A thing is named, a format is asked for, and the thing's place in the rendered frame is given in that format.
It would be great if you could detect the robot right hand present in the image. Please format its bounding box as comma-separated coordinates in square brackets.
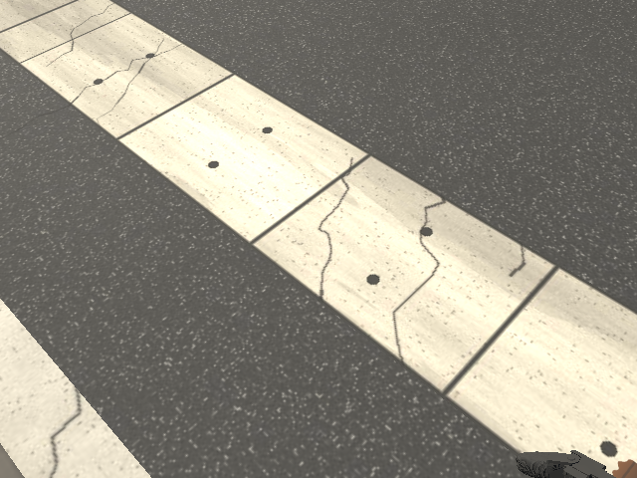
[516, 450, 616, 478]

